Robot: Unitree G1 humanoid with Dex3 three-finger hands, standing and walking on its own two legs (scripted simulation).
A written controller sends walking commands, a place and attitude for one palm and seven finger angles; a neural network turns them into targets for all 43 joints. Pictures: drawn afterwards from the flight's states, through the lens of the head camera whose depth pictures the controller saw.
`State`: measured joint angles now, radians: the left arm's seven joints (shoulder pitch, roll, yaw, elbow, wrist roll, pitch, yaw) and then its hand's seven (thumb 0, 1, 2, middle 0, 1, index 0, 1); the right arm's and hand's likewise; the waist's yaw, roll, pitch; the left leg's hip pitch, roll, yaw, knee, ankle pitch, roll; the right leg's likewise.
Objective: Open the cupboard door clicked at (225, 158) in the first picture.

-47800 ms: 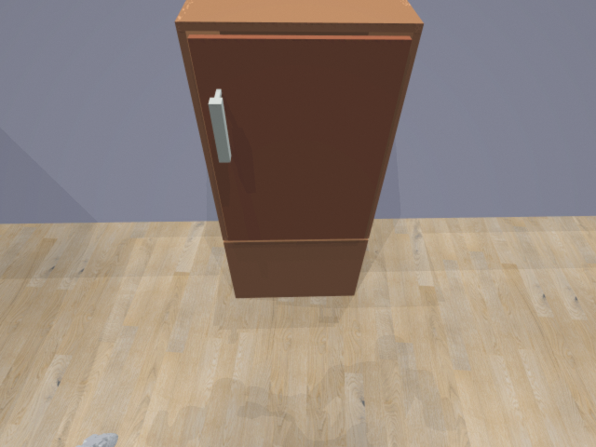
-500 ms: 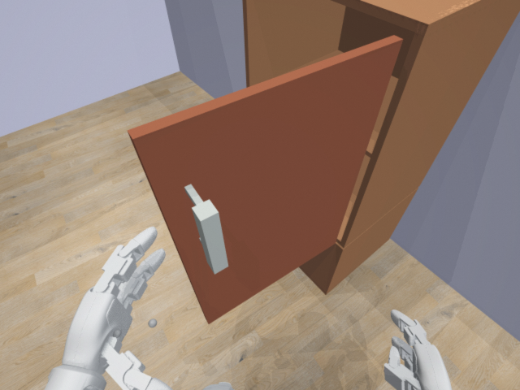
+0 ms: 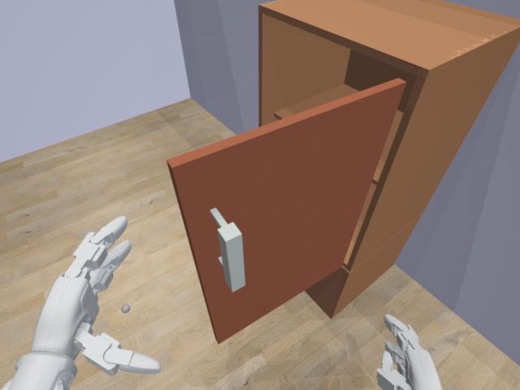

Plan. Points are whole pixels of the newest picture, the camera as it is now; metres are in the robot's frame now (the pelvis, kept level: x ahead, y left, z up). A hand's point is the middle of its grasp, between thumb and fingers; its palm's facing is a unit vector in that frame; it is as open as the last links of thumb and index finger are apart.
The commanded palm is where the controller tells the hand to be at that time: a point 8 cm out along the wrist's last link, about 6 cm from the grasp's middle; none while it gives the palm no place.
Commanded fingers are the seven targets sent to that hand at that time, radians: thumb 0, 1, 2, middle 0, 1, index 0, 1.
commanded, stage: draw the hand back to the body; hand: left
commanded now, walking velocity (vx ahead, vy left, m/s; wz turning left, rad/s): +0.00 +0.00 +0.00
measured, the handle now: (226, 250) +0.31 +0.09 +0.06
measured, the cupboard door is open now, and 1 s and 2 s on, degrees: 85 85 85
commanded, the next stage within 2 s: step back with the hand held close in 1.00 s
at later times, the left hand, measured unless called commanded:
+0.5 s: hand (69, 262) +0.21 +0.25 +0.16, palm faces +0.39 -0.84 -0.39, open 10.5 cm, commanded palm +0.17 +0.29 +0.19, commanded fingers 0.00 0.73 0.82 -0.19 -0.30 -0.19 -0.30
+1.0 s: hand (69, 256) +0.21 +0.24 +0.18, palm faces +0.42 -0.82 -0.39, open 7.5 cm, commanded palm +0.16 +0.28 +0.20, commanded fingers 0.00 0.90 0.90 -0.20 -0.30 -0.20 -0.30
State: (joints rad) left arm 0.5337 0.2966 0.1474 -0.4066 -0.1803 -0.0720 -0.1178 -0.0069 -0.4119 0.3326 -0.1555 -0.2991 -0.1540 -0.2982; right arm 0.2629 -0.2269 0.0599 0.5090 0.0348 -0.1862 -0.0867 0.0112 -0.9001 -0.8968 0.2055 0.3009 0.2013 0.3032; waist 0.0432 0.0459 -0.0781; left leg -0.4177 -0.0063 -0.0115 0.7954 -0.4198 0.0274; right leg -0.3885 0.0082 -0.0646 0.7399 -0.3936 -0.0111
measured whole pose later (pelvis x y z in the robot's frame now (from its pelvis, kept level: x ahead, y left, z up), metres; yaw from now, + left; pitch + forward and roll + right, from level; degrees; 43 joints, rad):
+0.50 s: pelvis +0.02 +0.00 +0.03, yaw -1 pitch -3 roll -1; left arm 0.50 0.33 0.26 -0.41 -0.05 -0.04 0.12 0.01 0.39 0.68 -0.19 -0.30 -0.19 -0.30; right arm 0.20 -0.22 0.05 0.61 0.00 -0.11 -0.07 0.01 -0.90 -0.90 0.21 0.30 0.20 0.30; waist 0.07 0.04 0.01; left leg -0.10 -0.02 0.01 0.45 -0.29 0.03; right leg -0.09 0.00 -0.03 0.42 -0.27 0.00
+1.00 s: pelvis +0.02 -0.01 +0.03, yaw -1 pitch -4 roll +0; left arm 0.47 0.34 0.31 -0.38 -0.06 -0.07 0.11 0.02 0.89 0.89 -0.21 -0.30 -0.21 -0.30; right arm 0.20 -0.23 0.02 0.64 0.00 -0.09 -0.07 0.01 -0.90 -0.90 0.20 0.30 0.20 0.30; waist 0.07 0.06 0.02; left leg -0.07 0.00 0.01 0.41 -0.27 0.01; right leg -0.06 0.03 -0.04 0.39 -0.25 -0.03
